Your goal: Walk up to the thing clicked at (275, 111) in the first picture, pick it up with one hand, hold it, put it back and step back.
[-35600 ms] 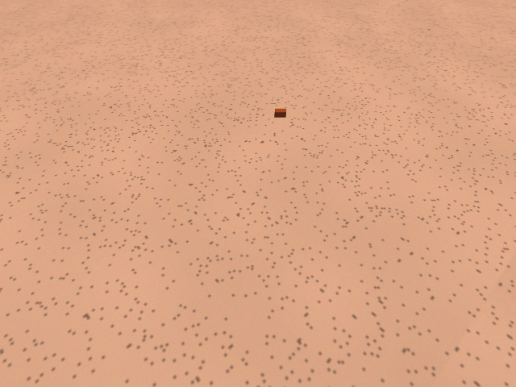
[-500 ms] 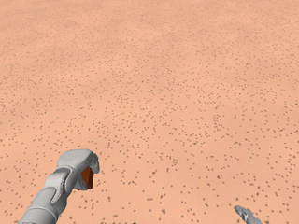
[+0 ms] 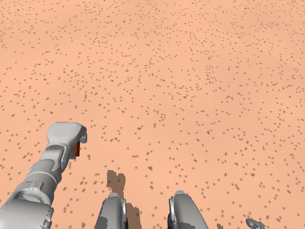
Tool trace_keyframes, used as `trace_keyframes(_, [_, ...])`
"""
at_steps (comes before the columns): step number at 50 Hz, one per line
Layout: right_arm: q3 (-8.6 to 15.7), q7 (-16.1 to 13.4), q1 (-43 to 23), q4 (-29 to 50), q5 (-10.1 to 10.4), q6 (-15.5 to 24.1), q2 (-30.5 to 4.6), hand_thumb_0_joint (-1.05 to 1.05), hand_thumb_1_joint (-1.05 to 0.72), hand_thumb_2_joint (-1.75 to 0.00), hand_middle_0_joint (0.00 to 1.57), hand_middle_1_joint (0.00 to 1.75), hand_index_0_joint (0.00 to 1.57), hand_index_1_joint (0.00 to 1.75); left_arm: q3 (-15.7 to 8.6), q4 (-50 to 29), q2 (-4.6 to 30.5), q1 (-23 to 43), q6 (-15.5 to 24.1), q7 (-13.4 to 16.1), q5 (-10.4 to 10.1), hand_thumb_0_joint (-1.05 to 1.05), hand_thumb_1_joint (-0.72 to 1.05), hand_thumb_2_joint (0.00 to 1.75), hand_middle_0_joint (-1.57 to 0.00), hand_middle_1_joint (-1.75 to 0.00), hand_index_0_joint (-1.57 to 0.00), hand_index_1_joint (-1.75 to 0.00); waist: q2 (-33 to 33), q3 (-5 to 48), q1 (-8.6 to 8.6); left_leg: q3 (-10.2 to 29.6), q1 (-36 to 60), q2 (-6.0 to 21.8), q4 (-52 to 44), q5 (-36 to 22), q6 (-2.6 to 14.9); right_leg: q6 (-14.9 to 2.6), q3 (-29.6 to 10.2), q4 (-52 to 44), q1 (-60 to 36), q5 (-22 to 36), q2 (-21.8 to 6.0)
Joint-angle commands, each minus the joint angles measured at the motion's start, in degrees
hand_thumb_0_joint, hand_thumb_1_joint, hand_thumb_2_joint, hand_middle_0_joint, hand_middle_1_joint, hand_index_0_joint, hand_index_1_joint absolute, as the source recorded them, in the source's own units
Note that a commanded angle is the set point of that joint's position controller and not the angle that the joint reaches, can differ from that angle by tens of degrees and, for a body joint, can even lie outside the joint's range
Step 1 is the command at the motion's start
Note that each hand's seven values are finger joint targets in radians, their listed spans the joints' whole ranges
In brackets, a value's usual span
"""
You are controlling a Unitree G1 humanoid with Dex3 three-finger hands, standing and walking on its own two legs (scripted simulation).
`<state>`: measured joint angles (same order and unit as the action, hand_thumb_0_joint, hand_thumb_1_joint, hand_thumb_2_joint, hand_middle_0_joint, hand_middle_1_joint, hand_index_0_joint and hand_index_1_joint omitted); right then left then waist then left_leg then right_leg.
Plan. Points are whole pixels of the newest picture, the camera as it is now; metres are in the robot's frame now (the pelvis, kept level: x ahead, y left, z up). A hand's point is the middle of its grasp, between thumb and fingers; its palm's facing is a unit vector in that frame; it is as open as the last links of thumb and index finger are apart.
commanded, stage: crouch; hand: left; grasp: from above
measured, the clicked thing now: (71, 144) +0.40 +0.24 -0.16
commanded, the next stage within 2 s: lower in 1.44 s
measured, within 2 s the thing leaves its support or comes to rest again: neither
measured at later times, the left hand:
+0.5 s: hand (83, 153) +0.42 +0.25 -0.33, palm faces -0.46 +0.00 -0.89, open 7.3 cm
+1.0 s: hand (86, 152) +0.46 +0.26 -0.43, palm faces -0.48 -0.01 -0.88, open 7.2 cm
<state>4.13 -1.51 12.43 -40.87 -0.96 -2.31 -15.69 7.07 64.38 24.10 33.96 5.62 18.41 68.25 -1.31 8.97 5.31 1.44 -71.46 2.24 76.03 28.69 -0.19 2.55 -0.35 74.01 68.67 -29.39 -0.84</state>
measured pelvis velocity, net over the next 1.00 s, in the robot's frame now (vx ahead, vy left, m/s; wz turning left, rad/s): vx -0.04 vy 0.00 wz -0.11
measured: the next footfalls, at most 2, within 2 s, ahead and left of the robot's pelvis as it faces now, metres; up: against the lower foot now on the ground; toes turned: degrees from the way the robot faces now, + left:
none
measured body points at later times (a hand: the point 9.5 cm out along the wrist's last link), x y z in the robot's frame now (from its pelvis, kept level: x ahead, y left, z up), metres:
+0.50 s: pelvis -0.03 +0.00 -0.18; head +0.19 +0.04 +0.21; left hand +0.44 +0.25 -0.28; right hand +0.01 -0.27 -0.30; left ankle +0.06 +0.12 -0.61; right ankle +0.05 -0.15 -0.61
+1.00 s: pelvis -0.04 +0.00 -0.27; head +0.21 +0.04 +0.10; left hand +0.48 +0.26 -0.38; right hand -0.02 -0.28 -0.38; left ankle +0.06 +0.12 -0.61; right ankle +0.05 -0.15 -0.61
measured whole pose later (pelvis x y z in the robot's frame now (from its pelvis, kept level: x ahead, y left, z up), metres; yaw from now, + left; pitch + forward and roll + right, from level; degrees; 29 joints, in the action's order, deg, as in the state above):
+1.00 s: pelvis -0.04 +0.00 -0.27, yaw -6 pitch +35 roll -8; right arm -2.3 7.2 9.7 -42.4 -7.6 1.4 -14.9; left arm -7.2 80.5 45.9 56.0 14.2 16.9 73.8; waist 0.2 2.7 13.8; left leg 8.5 -128.1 1.5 130.9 38.3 -0.8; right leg 3.6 2.5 126.6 122.4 -39.5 1.5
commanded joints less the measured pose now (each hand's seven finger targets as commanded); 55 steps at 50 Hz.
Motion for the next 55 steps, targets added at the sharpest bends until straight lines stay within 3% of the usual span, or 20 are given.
trace_keyframes(1, [3.4,-0.8,5.4,2.9,-1.0,2.5,-9.3,0.00,-0.89,-0.89,0.20,0.30,0.20,0.30,-5.2,-6.9,14.3,24.1,-1.5,4.5,-0.7,0.00,0.64,0.39,-0.95,-0.48,-1.00,-0.42,-6.7,30.6,1.23,1.1,14.6,-1.3,-1.7,-8.3,0.30,-4.20,2.8,0.0,2.4,8.3,2.1])
trace_keyframes(7, [3.3,-0.3,6.4,2.0,-1.8,3.6,-9.8,0.00,-0.89,-0.89,0.20,0.30,0.20,0.30,-7.4,-3.6,18.0,27.8,-2.8,3.3,-0.9,0.00,0.60,0.40,-0.92,-0.49,-0.97,-0.44,-7.8,35.3,2.14,2.8,7.5,-1.0,4.8,-5.7,0.21,-4.80,3.9,8.6,11.0,5.2,2.3])
trace_keyframes(8, [3.3,0.0,6.6,1.8,-1.8,3.7,-10.0,0.00,-0.89,-0.89,0.20,0.30,0.20,0.30,-7.7,-1.8,18.9,27.2,-2.6,2.7,-0.7,0.00,0.60,0.42,-0.91,-0.52,-0.97,-0.46,-7.9,34.5,2.37,3.1,5.2,-1.1,5.8,-3.7,0.20,-4.76,3.9,9.6,12.2,3.8,2.2])
trace_keyframes(10, [3.1,0.5,7.1,1.5,-2.1,4.2,-10.0,0.00,-0.89,-0.89,0.20,0.30,0.20,0.30,-7.0,1.2,16.7,27.1,-1.8,1.3,-1.6,0.00,0.63,0.41,-0.93,-0.52,-0.99,-0.45,-5.3,32.6,4.17,3.2,-0.3,-1.3,9.0,-0.9,0.75,-4.68,4.2,11.3,15.6,1.8,2.2])
trace_keyframes(15, [1.8,1.9,7.9,1.9,-2.3,5.1,-9.7,0.00,-0.89,-0.89,0.20,0.30,0.20,0.30,-8.0,1.3,19.8,30.1,1.5,0.1,-1.0,0.00,0.62,0.39,-0.89,-0.55,-0.97,-0.48,-5.7,32.1,5.14,4.7,-6.9,-1.6,14.0,5.3,0.73,-4.79,5.0,17.1,23.3,-2.6,1.9])
trace_keyframes(19, [1.2,2.8,8.4,1.2,-3.0,5.7,-11.1,0.00,-0.89,-0.89,0.20,0.30,0.20,0.30,-11.5,0.6,26.0,33.1,4.3,1.6,0.9,0.00,0.62,0.35,-0.88,-0.56,-0.97,-0.47,-9.6,37.3,5.04,3.2,-8.1,-1.8,20.5,1.9,0.67,-4.69,4.8,21.9,26.1,-0.2,1.7])
trace_keyframes(23, [0.1,4.0,9.6,-0.2,-4.2,5.9,-10.4,0.00,-0.89,-0.89,0.20,0.30,0.20,0.30,-13.2,-2.9,29.1,39.1,6.2,3.8,3.3,0.00,0.60,0.39,-0.89,-0.55,-0.97,-0.47,-14.9,40.4,5.31,2.3,-7.9,-1.7,25.5,-3.0,0.50,-4.86,5.4,26.6,29.7,3.0,1.9])
trace_keyframes(25, [0.5,4.7,10.5,-0.8,-4.8,6.0,-11.6,0.00,-0.90,-0.90,0.20,0.30,0.20,0.30,-13.8,0.6,29.2,39.6,6.0,4.8,4.3,0.00,0.60,0.40,-0.89,-0.58,-0.96,-0.50,-16.0,39.3,6.65,2.6,-8.0,-1.4,27.0,-3.9,0.31,-4.85,5.8,28.4,32.0,3.3,1.6])
trace_keyframes(27, [0.5,5.0,9.6,-0.7,-5.0,6.0,-11.5,0.00,-0.90,-0.90,0.20,0.30,0.20,0.30,-13.8,2.5,29.7,39.9,5.6,5.5,4.5,0.00,0.57,0.40,-0.88,-0.53,-0.95,-0.47,-17.0,38.8,6.10,1.6,-10.3,-1.5,28.4,-1.5,0.50,-4.99,5.9,28.9,32.8,1.9,2.0])
trace_keyframes(28, [0.4,5.4,10.2,-0.7,-5.2,6.1,-11.5,0.00,-0.90,-0.90,0.20,0.30,0.20,0.30,-13.4,4.4,28.5,39.0,5.3,5.4,4.5,0.00,0.60,0.40,-0.89,-0.55,-0.97,-0.48,-16.1,37.3,7.24,1.6,-11.4,-1.5,28.9,-1.0,0.60,-4.80,6.1,29.1,33.0,1.8,1.9])
trace_keyframes(29, [0.5,5.4,9.7,-0.8,-5.2,6.1,-11.8,0.00,-0.90,-0.90,0.20,0.30,0.20,0.30,-13.7,2.5,30.0,41.4,5.3,5.5,4.3,0.00,0.57,0.39,-0.87,-0.55,-0.95,-0.47,-16.4,38.3,6.76,1.3,-12.7,-1.5,29.6,0.0,0.70,-4.88,6.2,29.6,32.8,1.4,2.0])
trace_keyframes(32, [0.5,6.0,9.1,-0.7,-5.5,6.1,-12.0,0.00,-0.90,-0.90,0.20,0.30,0.20,0.30,-14.0,4.2,31.1,41.3,4.6,4.7,3.7,0.00,0.61,0.43,-0.90,-0.56,-0.97,-0.49,-17.2,38.8,6.53,0.9,-14.2,-1.5,32.2,-0.7,0.94,-4.84,6.2,31.8,33.3,2.1,2.2])
trace_keyframes(36, [0.3,6.9,10.5,-1.4,-5.9,5.7,-11.6,0.00,-0.90,-0.90,0.20,0.30,0.20,0.30,-14.3,4.7,32.1,39.9,4.9,2.7,2.9,0.00,0.65,0.46,-0.93,-0.58,-1.00,-0.51,-12.5,38.9,7.69,0.5,-18.6,-1.4,36.7,-4.1,1.70,-4.09,6.6,33.4,30.9,5.7,2.9])
trace_keyframes(38, [-0.1,7.2,10.5,-1.5,-6.0,5.4,-11.6,0.00,-0.90,-0.90,0.20,0.30,0.20,0.30,-14.4,6.4,32.9,38.8,5.4,1.7,2.7,0.00,0.63,0.45,-0.90,-0.60,-0.98,-0.53,-12.1,36.4,7.85,0.6,-20.9,-1.4,37.7,-3.9,1.62,-4.00,6.6,34.6,31.2,5.6,2.7])
trace_keyframes(43, [-1.2,7.7,9.5,-1.6,-6.2,4.0,-11.8,0.00,-0.90,-0.90,0.20,0.30,0.20,0.30,-15.7,6.5,36.6,40.0,7.2,0.5,3.6,0.00,0.63,0.40,-0.90,-0.57,-0.97,-0.49,-12.8,35.4,7.48,0.5,-25.0,-1.4,40.4,-2.1,1.73,-4.20,6.9,37.2,32.9,4.2,3.5])
trace_keyframes(47, [-1.6,8.1,9.6,-0.8,-6.6,3.6,-13.5,0.00,-0.90,-0.90,0.20,0.30,0.20,0.30,-16.5,7.0,38.4,40.0,8.6,0.7,4.5,0.00,0.65,0.40,-0.92,-0.57,-1.00,-0.49,-14.3,34.0,8.35,1.3,-24.9,-1.3,41.9,-2.7,1.39,-4.30,8.0,39.6,35.2,4.3,3.5])
trace_keyframes(49, [-2.1,8.4,9.1,-0.3,-6.7,3.6,-13.9,0.00,-0.90,-0.90,0.20,0.30,0.20,0.30,-15.6,8.0,37.4,40.2,9.2,1.0,4.9,0.00,0.66,0.39,-0.92,-0.58,-1.00,-0.50,-16.1,32.6,8.71,1.9,-24.2,-1.3,42.0,-2.5,0.97,-4.45,8.6,41.0,38.0,3.6,3.4])
trace_keyframes(50, [-2.1,8.3,9.4,-1.0,-6.8,3.4,-13.9,0.00,-0.90,-0.90,0.20,0.30,0.20,0.30,-17.6,4.4,40.9,43.4,9.9,1.6,5.0,0.00,0.64,0.40,-0.90,-0.58,-0.98,-0.50,-17.7,34.9,8.32,2.1,-23.6,-1.0,42.6,-2.1,0.95,-4.56,8.9,41.6,38.1,3.6,3.7])
trace_keyframes(52, [-2.6,8.6,8.8,-0.3,-6.9,3.5,-13.9,0.00,-0.90,-0.90,0.20,0.30,0.20,0.30,-15.5,8.5,38.2,41.8,10.0,1.9,5.3,0.00,0.64,0.37,-0.89,-0.57,-0.98,-0.49,-17.3,32.3,9.18,2.1,-25.4,-1.3,42.9,0.2,0.92,-4.56,9.2,42.2,39.6,1.7,3.6])
trace_keyframes(55, [-3.3,8.5,8.1,-0.6,-7.0,3.5,-14.4,0.00,-0.90,-0.90,0.20,0.30,0.20,0.30,-16.5,9.7,40.7,43.2,10.3,2.9,5.7,0.00,0.62,0.37,-0.89,-0.54,-0.96,-0.46,-17.1,31.2,8.91,2.3,-27.5,-1.4,43.6,3.2,1.03,-4.60,9.5,43.0,41.6,-0.9,3.8])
